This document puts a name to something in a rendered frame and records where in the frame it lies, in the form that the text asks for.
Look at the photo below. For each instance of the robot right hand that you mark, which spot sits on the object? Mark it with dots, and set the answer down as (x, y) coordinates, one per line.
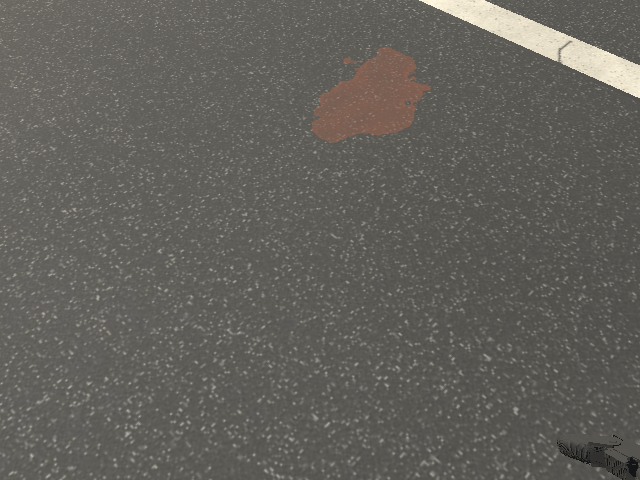
(619, 455)

